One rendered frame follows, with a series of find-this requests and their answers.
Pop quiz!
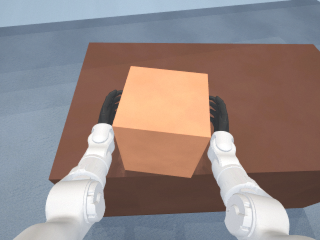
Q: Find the right robot forearm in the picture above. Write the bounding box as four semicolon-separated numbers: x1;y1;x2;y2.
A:
207;131;290;229

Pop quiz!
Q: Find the pedestal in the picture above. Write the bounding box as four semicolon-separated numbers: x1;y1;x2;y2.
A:
48;42;320;217

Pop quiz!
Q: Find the left robot upper arm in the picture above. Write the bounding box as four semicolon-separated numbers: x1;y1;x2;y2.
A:
13;179;106;240

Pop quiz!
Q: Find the right robot upper arm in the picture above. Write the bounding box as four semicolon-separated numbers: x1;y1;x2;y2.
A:
224;191;316;240

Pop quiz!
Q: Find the left robot forearm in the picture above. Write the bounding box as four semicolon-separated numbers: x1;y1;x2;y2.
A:
45;123;115;220

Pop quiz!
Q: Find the left robot hand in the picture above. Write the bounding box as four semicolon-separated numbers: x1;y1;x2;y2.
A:
97;89;123;126

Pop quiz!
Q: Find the carton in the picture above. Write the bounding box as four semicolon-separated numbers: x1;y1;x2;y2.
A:
112;66;211;178

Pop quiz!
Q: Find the right robot hand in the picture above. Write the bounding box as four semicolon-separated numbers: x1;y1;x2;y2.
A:
209;95;229;133

